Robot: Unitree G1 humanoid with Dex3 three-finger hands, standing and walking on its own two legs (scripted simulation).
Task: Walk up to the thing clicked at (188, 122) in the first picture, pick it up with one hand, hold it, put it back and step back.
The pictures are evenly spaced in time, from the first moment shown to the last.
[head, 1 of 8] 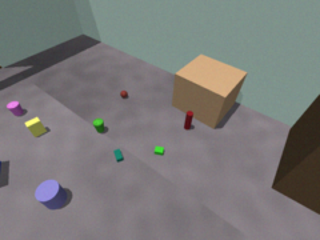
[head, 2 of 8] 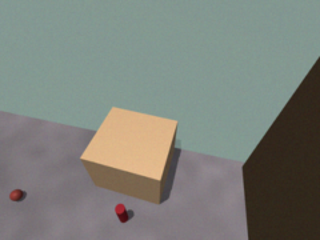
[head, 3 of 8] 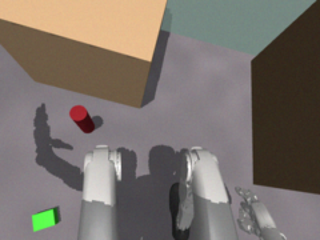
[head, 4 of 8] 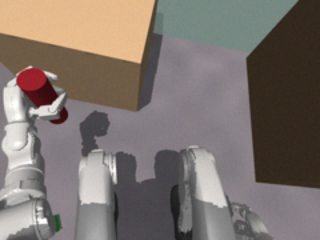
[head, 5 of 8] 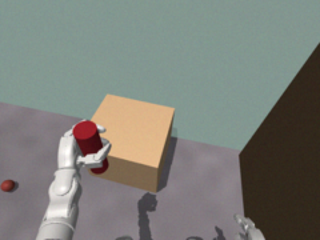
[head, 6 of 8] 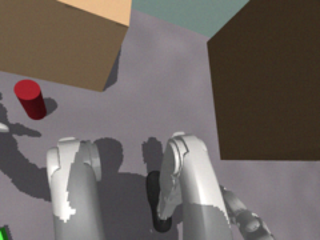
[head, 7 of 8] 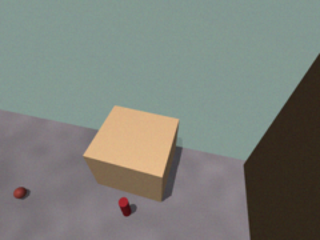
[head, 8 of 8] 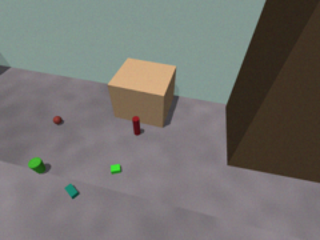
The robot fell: no
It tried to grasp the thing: yes
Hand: left
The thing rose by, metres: 0.69
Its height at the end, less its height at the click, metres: +0.00
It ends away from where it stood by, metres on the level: 0.02
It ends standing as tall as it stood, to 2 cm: yes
